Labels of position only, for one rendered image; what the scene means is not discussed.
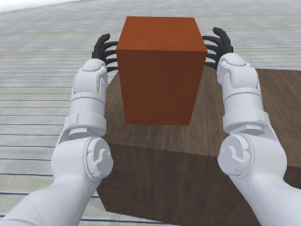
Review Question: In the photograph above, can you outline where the right robot forearm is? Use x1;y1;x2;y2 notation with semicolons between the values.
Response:
216;53;281;145

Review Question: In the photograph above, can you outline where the robot left hand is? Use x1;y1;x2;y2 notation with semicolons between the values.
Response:
91;33;119;73

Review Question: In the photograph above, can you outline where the robot left upper arm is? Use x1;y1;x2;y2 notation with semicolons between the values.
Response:
0;136;114;226

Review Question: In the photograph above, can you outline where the carton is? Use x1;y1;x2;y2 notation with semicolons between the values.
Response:
116;16;208;126

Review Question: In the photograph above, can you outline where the robot right upper arm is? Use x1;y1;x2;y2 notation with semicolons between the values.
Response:
217;133;301;226

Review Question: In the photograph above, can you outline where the pedestal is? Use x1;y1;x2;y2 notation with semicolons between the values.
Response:
96;66;301;226

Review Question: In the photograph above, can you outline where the left robot forearm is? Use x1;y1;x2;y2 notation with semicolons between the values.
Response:
51;58;108;167

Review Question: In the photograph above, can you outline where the robot right hand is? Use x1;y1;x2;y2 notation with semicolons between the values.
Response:
202;27;233;71

